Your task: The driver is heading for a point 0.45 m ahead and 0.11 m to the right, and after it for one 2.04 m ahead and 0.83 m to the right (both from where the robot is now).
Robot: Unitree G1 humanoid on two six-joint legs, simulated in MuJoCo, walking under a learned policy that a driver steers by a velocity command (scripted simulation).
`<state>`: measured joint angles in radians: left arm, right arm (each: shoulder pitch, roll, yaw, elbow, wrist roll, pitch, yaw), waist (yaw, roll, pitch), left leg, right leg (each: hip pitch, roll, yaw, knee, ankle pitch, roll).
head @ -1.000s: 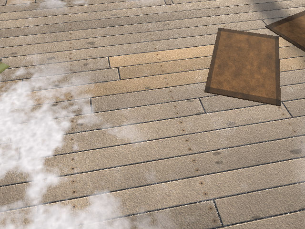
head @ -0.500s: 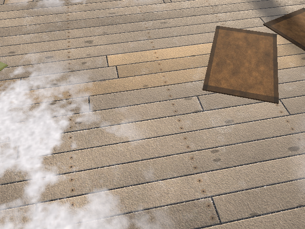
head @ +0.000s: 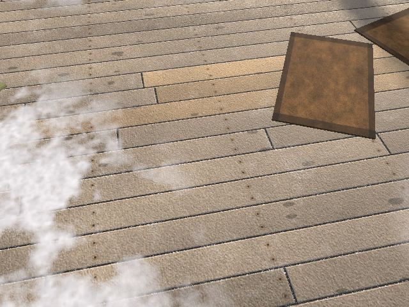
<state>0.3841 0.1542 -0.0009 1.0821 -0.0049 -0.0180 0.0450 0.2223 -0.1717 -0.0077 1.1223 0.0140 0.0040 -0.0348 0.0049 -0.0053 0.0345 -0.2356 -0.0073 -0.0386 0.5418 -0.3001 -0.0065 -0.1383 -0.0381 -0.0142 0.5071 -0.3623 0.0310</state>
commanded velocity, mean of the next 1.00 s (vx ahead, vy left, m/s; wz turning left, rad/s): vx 0.01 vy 0.00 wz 0.00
